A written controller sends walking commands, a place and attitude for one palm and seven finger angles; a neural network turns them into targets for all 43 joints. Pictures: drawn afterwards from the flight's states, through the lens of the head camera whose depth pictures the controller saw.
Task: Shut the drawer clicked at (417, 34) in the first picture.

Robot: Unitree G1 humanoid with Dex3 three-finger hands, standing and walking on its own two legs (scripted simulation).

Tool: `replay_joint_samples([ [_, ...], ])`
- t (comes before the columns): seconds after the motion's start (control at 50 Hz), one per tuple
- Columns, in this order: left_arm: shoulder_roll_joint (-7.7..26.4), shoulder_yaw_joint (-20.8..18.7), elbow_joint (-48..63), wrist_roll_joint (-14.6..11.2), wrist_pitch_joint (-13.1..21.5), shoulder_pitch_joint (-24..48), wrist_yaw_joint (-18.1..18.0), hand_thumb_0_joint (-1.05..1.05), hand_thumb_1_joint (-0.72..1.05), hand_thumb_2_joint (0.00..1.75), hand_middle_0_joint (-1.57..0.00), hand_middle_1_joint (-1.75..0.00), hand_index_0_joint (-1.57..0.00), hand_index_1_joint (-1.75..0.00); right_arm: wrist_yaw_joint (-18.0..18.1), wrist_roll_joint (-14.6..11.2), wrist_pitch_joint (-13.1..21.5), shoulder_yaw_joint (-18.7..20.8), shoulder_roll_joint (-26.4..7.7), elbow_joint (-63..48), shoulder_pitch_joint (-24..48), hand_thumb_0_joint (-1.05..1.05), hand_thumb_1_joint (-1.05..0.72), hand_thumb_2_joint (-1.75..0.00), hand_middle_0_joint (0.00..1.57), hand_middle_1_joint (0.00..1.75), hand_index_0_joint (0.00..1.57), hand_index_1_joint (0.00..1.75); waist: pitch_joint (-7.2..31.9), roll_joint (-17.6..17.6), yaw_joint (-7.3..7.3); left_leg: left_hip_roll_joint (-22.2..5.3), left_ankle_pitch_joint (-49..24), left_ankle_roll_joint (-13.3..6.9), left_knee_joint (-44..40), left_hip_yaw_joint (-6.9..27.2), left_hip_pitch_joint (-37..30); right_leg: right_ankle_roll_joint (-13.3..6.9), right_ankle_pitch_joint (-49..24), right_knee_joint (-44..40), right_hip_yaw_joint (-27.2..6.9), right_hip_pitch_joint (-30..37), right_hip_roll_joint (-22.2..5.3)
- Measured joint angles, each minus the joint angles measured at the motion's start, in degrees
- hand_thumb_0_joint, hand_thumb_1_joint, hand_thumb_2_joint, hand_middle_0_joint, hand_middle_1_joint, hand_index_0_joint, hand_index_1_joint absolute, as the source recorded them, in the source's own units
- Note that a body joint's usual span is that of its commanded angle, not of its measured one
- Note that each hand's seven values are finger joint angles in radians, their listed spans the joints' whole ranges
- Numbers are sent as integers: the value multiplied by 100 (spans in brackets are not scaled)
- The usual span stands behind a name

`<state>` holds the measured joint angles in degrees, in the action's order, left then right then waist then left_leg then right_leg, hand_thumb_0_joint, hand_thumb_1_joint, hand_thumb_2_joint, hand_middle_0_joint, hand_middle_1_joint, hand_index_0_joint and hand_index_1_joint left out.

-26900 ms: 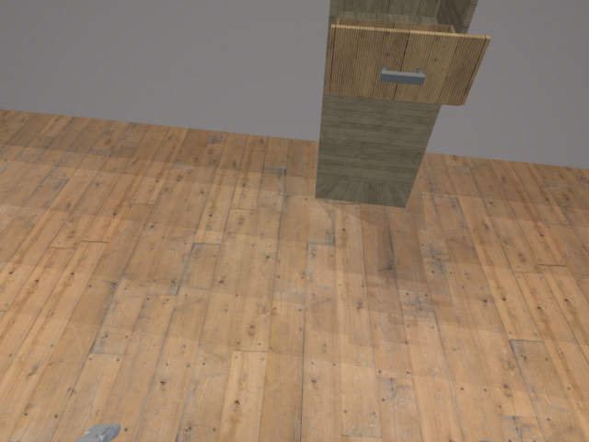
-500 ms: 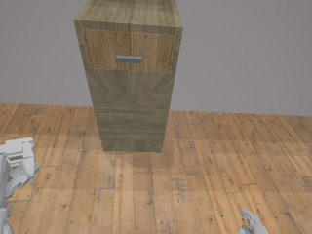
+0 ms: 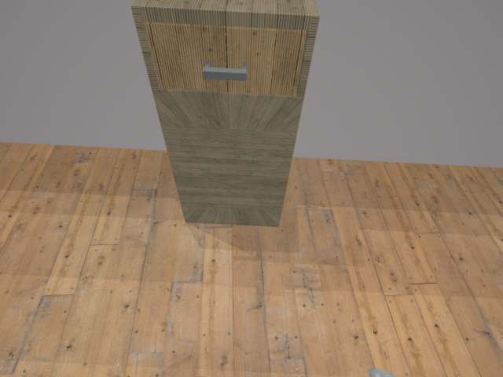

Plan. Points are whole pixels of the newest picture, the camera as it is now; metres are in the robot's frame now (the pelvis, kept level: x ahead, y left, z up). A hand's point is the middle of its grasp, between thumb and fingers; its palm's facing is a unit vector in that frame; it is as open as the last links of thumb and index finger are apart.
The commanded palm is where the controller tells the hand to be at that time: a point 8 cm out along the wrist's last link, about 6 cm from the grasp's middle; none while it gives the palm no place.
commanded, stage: let the arm hang, fingers relaxed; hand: left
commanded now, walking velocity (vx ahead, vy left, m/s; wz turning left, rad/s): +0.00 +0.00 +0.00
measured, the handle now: (225, 69) +0.81 +0.11 +0.05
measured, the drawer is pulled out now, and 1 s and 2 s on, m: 0.00 0.00 0.00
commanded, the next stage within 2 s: look to check the result in 0.82 s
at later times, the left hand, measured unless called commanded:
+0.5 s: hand out of the picture -0.05 +0.17 -0.16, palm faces +0.03 -0.98 -0.19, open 7.0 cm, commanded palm none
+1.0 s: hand out of the picture -0.03 +0.14 -0.16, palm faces +0.04 -0.99 -0.15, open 7.4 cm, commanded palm none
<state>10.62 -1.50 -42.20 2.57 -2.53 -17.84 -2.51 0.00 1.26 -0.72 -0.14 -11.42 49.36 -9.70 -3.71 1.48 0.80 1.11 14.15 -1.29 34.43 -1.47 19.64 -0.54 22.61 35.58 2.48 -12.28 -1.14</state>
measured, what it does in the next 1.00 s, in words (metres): stands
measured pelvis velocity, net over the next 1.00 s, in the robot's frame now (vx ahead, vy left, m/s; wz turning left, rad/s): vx -0.01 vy -0.01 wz -0.01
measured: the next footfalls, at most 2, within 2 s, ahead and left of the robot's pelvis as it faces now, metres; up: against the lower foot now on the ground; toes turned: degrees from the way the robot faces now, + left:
none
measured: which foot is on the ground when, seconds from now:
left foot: down 0.00-1.00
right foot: down 0.00-1.00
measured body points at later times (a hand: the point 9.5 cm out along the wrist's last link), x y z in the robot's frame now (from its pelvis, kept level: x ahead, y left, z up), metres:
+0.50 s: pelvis -0.02 +0.01 +0.01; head -0.01 +0.00 +0.46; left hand -0.05 +0.23 -0.14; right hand -0.02 -0.21 -0.15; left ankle +0.04 +0.11 -0.73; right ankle -0.04 -0.11 -0.73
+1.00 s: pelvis -0.01 -0.01 +0.01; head +0.01 -0.01 +0.46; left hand -0.03 +0.19 -0.15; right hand -0.04 -0.21 -0.15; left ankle +0.04 +0.11 -0.73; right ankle -0.04 -0.11 -0.73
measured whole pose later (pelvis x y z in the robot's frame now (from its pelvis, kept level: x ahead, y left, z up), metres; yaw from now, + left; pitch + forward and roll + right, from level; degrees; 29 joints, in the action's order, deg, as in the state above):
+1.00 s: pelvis -0.01 -0.01 +0.01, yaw -1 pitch -2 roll +0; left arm 5.2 -0.6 -66.5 0.3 0.4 -18.2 -2.2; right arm 2.5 0.8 -0.8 1.0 -5.5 65.8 -18.1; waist -3.4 -0.7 0.9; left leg -0.5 9.3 -0.5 25.6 -1.2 14.3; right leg -1.4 16.7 25.3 2.5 -6.7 0.8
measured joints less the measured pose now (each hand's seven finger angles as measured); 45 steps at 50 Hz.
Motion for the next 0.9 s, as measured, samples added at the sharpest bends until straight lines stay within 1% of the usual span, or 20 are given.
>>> replay_joint_samples([
  [0.06, 173, -61, -661, -140, 15, -41, 30, 1, 90, 90, -102, -128, -102, -122, 46, -1, -74, 15, 114, 282, -145, 1, -91, -90, 21, 30, 20, 30, -68, 136, -78, -72, -96, 28, -150, 96, -103, -31, -165, -316, 87, 195, 92],
  [0.1, 222, -34, -1022, -166, 21, -65, 75, 1, 90, 90, -95, -119, -94, -114, 83, -1, -111, 35, 121, 471, -225, 1, -91, -90, 21, 30, 20, 30, -84, 93, -124, -109, -162, 24, -253, 145, -147, -29, -305, -562, 129, 310, 144],
  [0.16, 193, 26, -1451, -176, 53, -132, 122, 1, 90, 90, -84, -105, -83, -101, 126, -15, -147, 65, 102, 702, -304, 1, -91, -90, 20, 30, 20, 30, -91, -34, -160, -123, -273, 3, -427, 155, -217, -13, -487, -850, 136, 427, 168],
  [0.32, -46, 137, -2164, -191, 138, -216, 140, 0, 91, 90, -53, -68, -52, -67, 183, -47, -101, 73, 163, 1146, -448, 1, -91, -90, 20, 30, 20, 30, -36, -271, -125, -52, -529, -59, -860, 52, -437, 47, -686, -1118, 45, 542, 88],
  [0.4, -163, 145, -2306, -194, 172, -159, 123, 0, 91, 90, -38, -51, -38, -51, 184, -45, -80, 71, 224, 1315, -533, 1, -92, -90, 20, 30, 20, 30, 5, -298, -93, -24, -601, -66, -982, 18, -507, 53, -699, -1112, 15, 543, 56],
  [0.46, -240, 149, -2354, -199, 205, -106, 107, 0, 91, 90, -30, -42, -30, -42, 184, -45, -72, 66, 295, 1416, -600, 1, -92, -90, 20, 30, 20, 30, 38, -295, -71, -27, -627, -57, -1022, 0, -538, 46, -700, -1100, -3, 543, 56],
  [0.54, -338, 151, -2373, -204, 235, -33, 91, 0, 91, 90, -25, -35, -24, -36, 189, -40, -67, 65, 395, 1509, -681, 1, -91, -90, 20, 30, 20, 30, 66, -277, -33, -48, -627, -37, -1023, -15, -553, 28, -693, -1071, -21, 537, 73],
  [0.62, -424, 141, -2365, -207, 248, 30, 83, 0, 91, 90, -22, -32, -21, -32, 197, -30, -63, 71, 480, 1565, -765, 1, -91, -90, 20, 30, 20, 30, 83, -259, -2, -70, -617, -16, -1002, -18, -531, 5, -677, -1035, -26, 504, 94],
  [0.9, -539, 100, -2398, -222, 289, 9, 41, 0, 91, 90, -20, -30, -20, -30, 239, -36, -23, 105, 602, 1653, -888, 1, -91, -90, 20, 30, 20, 30, 41, -210, 21, -140, -519, 62, -898, 22, -516, -67, -609, -1006, 2, 527, 168],
])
